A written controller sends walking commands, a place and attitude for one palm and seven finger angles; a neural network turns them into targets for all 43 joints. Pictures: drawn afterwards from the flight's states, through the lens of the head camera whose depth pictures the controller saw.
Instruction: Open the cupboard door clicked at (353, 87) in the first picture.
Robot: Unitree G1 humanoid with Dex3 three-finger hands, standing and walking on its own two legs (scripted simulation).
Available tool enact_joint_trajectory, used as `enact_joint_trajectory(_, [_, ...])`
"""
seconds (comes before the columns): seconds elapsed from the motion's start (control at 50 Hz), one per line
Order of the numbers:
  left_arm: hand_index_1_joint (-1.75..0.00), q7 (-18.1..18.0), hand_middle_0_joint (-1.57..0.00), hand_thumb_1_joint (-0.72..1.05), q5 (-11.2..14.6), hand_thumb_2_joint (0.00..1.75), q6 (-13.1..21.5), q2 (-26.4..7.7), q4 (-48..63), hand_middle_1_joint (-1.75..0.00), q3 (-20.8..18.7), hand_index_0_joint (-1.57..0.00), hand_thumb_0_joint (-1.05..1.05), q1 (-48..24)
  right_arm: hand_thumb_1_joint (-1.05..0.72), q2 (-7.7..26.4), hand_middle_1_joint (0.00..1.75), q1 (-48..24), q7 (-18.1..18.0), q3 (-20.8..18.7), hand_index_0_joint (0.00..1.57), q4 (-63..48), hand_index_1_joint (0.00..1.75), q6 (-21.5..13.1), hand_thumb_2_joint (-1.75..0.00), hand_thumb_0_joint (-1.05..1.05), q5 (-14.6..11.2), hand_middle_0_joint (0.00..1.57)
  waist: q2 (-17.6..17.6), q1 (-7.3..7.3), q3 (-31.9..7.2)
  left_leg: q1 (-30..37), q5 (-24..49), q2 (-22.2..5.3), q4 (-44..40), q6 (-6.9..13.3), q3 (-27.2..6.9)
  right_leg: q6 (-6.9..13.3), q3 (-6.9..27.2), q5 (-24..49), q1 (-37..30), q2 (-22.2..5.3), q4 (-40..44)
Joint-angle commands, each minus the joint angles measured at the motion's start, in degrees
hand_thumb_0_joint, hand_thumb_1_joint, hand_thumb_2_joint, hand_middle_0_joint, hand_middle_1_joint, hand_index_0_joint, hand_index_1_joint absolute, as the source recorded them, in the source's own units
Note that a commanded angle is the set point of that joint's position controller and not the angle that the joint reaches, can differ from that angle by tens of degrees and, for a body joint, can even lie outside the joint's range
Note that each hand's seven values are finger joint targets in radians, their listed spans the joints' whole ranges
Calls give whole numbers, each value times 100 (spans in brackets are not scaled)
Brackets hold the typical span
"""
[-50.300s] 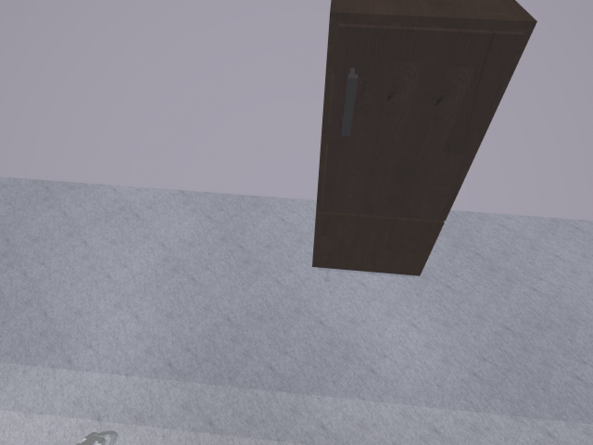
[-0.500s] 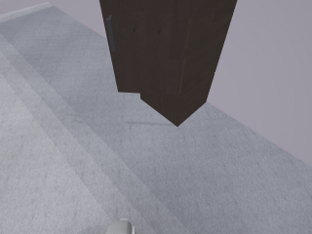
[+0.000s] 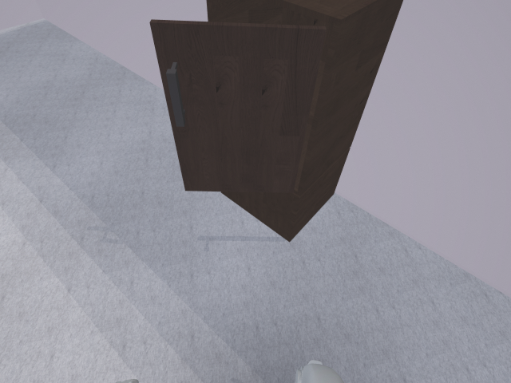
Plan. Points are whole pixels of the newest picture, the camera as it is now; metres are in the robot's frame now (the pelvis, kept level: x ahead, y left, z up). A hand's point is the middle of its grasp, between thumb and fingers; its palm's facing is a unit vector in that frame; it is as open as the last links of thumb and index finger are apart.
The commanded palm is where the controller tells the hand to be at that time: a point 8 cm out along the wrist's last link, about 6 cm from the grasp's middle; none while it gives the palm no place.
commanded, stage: take the last steps up to it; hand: left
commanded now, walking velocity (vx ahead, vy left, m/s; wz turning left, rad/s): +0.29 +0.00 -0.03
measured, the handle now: (177, 95) +0.78 +0.25 +0.01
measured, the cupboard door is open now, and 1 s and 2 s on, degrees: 41 41 41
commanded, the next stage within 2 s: come to a stop and stand still in 0.36 s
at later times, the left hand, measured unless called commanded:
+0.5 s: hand (175, 353) +0.20 +0.16 -0.18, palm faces +0.06 -0.98 -0.18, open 7.2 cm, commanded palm none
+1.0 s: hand (172, 329) +0.25 +0.17 -0.18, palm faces +0.01 -0.96 -0.27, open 7.4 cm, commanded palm none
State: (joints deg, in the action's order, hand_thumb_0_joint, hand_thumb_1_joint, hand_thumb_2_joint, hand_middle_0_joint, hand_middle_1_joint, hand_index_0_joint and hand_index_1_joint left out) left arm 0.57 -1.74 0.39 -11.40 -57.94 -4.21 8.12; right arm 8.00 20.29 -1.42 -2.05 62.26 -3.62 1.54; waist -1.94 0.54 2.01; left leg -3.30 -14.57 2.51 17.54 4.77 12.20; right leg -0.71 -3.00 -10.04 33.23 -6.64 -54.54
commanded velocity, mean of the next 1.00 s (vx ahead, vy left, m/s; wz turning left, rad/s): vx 0.03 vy -0.01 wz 0.00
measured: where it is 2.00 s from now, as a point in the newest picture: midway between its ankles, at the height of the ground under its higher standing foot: outside the picture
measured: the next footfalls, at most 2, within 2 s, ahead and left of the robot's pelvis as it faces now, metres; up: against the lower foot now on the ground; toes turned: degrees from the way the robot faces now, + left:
right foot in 0.20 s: +0.19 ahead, -0.13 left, +0.00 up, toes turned -8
left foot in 0.56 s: +0.29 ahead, +0.10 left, +0.00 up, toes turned +5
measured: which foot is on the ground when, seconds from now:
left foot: down 0.00-0.20, up 0.22-0.54, down 0.56-1.00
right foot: up 0.00-0.18, down 0.20-0.60, up 0.62-0.98, down 1.00-1.00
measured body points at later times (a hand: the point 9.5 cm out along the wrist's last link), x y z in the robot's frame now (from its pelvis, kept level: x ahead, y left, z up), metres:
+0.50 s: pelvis +0.17 -0.02 +0.00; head +0.19 -0.01 +0.45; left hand +0.20 +0.21 -0.16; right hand +0.20 -0.26 -0.15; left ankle +0.22 +0.11 -0.72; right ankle +0.15 -0.12 -0.74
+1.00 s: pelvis +0.17 -0.03 -0.02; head +0.19 -0.04 +0.43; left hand +0.25 +0.22 -0.16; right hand +0.21 -0.28 -0.17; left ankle +0.25 +0.10 -0.74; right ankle +0.15 -0.17 -0.75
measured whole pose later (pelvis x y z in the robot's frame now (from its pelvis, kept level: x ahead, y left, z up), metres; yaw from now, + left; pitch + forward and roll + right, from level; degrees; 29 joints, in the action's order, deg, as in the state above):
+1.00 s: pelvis +0.17 -0.03 -0.02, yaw -1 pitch +0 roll +1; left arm -0.9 -1.3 -1.2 -13.1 -56.4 -3.4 10.5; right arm 10.7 10.8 -1.4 -3.4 59.7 2.8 1.5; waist -0.2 0.5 3.4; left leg -21.8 -10.6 -4.2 32.2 -0.7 5.5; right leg -0.8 -1.3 -23.2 14.0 -3.7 -33.3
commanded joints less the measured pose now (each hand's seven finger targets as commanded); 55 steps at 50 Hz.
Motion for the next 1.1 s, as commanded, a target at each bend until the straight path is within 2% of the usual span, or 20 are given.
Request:
enact_joint_trajectory(0.0, [-30,41,-20,90,26,90,59,44,456,-30,138,-20,0,-425,-90,694,30,788,-13,-82,20,20,30,-82,-90,0,18,20,463,146,498,280,2704,-1855,-600,430,-989,93,-119,-36,261,-14,823])
enact_joint_trajectory(0.08, [-30,35,-20,90,38,90,107,-13,595,-30,172,-20,0,-678,-90,707,30,1015,-25,-63,20,205,30,-34,-90,0,56,20,527,226,499,411,3189,-1850,-192,358,-942,258,-305,-435,-262,196,1542])
enact_joint_trajectory(0.14, [-30,11,-20,90,41,90,189,-149,279,-30,120,-20,0,364,-90,791,30,867,-34,-56,20,270,30,-1,-90,0,-8,20,451,-262,-79,180,4176,-1561,1064,96,-680,431,-609,-51,-1997,614,2400])
enact_joint_trajectory(0.16, [-30,-25,-20,90,39,90,254,-406,15,-30,35,-20,0,1171,-90,749,30,711,-11,-53,20,224,30,-27,-90,0,-79,20,285,-610,-525,-690,3712,-1323,2062,-92,-557,613,-179,529,-3496,309,2528])
enact_joint_trajectory(0.18, [-30,-107,-20,90,19,90,316,-926,-224,-30,-113,-20,0,2041,-90,528,30,692,34,-51,20,64,30,-49,-90,0,-156,20,-850,-856,-1075,-2227,1371,-614,3612,-371,-148,1185,1616,1758,-5006,-1130,2695])
enact_joint_trajectory(0.2, [-30,-121,-20,90,118,90,306,-1167,-323,-30,-133,-20,0,2184,-90,505,30,557,19,-70,20,-54,30,-4,-90,0,-179,20,-1086,-786,-1097,-2826,-2098,-196,5288,-485,-505,1828,2694,2451,-4815,-2102,3304])
enact_joint_trajectory(0.22, [-30,-163,-20,90,123,90,301,-1012,-208,-30,-103,-20,0,1746,-90,452,30,51,39,-98,20,-122,30,46,-90,0,-141,20,-705,-731,-649,-3089,-1798,-504,5614,-423,-1133,1704,2484,1963,-4010,-1885,3561])
enact_joint_trajectory(0.26, [-30,-183,-20,90,129,90,331,-508,-47,-30,35,-20,0,1039,-90,241,30,-118,70,-89,20,-144,30,142,-90,0,-74,20,-145,-293,-3,-2952,-860,-827,5308,-487,-1295,1223,1441,1449,-2781,-1397,3902])
enact_joint_trajectory(0.3, [-30,-202,-20,90,84,90,389,-222,-13,-30,104,-20,0,711,-90,78,30,299,91,-63,20,28,30,245,-90,0,-30,20,-318,66,7,-2424,-545,-917,4580,-615,-1159,999,596,1432,-2145,-1076,4132])
enact_joint_trajectory(0.44, [-30,-122,-20,90,46,90,389,-428,-170,-30,47,-20,0,823,-90,38,30,-311,187,-58,20,-210,30,219,-90,0,-23,20,-495,-68,76,-1900,-275,-598,2308,-705,-702,992,333,854,-2162,-846,4079])
enact_joint_trajectory(0.5, [-30,-186,-20,90,104,90,292,-318,-283,-30,140,-20,0,706,-90,240,30,-128,121,0,20,-64,30,145,-90,0,-32,20,-195,151,-113,-520,1193,-527,738,-719,-833,557,-15,1317,-1878,-439,3172])
enact_joint_trajectory(0.54, [-30,-249,-20,90,160,90,181,-65,-313,-30,262,-20,0,1095,-90,904,30,7,20,-55,20,-64,30,121,-90,0,-27,20,918,48,-572,23,3948,-1684,869,-191,-1761,53,-240,-242,-1823,87,2754])
enact_joint_trajectory(0.64, [-30,-253,-20,90,109,90,-220,-370,-216,-30,208,-20,0,1070,-90,1370,30,-210,-272,-192,20,-187,30,346,-90,0,-59,20,1309,150,-356,-19,5799,-2470,494,593,-2230,-85,96,-2413,-1236,300,577])
enact_joint_trajectory(0.76, [-30,-188,-20,90,85,90,-370,-347,193,-30,-6,-20,0,779,-90,1375,30,-714,-278,-313,20,-551,30,434,-90,0,-32,20,869,58,-767,-213,4145,-2353,495,633,-1783,-164,474,-1945,-647,408,-861])
enact_joint_trajectory(0.92, [-30,-150,-20,90,82,90,-210,-107,75,-30,87,-20,0,1163,-90,1236,30,-1046,-18,-323,20,-599,30,506,-90,0,7,20,1132,-227,-538,-1775,-753,-1636,137,41,-1731,-38,-226,-930,-2589,537,2233])
enact_joint_trajectory(0.94, [-30,-175,-20,90,51,90,-161,-253,-44,-30,85,-20,0,1387,-90,1032,30,-986,27,-299,20,-568,30,522,-90,0,-22,20,645,-296,-406,-2173,-1362,-1244,355,-217,-1469,-39,-162,-761,-3018,461,2858])
enact_joint_trajectory(0.98, [-30,-230,-20,90,12,90,-88,-922,127,-30,65,-20,0,981,-90,434,30,-1044,138,-148,20,-735,30,594,-90,0,-76,20,-1285,-205,367,-2328,-1377,-400,1658,-694,-849,554,1967,-3262,-1733,-1214,4783])
enact_joint_trajectory(1.0, [-30,-223,-20,90,4,90,-105,-1106,278,-30,58,-20,0,605,-90,621,30,-1113,181,-170,20,-768,30,631,-90,0,-22,20,-926,-187,455,-1870,-1236,-369,2208,-643,-964,729,2124,-3447,-924,-1416,4987])
enact_joint_trajectory(1.02, [-30,-236,-20,90,21,90,-31,-1120,302,-30,35,-20,0,437,-90,625,30,-1107,183,-189,20,-714,30,647,-90,0,6,20,-1530,-197,609,-2118,-1031,-400,2582,-607,-1155,735,2282,-3036,-1025,-1230,4975])
enact_joint_trajectory(1.08, [-30,-221,-20,90,41,90,27,-843,303,-30,49,-20,0,274,-90,791,30,-576,212,-250,20,-428,30,578,-90,0,-8,20,-1087,-77,591,-2183,-649,-442,2992,-647,-1107,704,1505,-1668,-1605,-1023,4564])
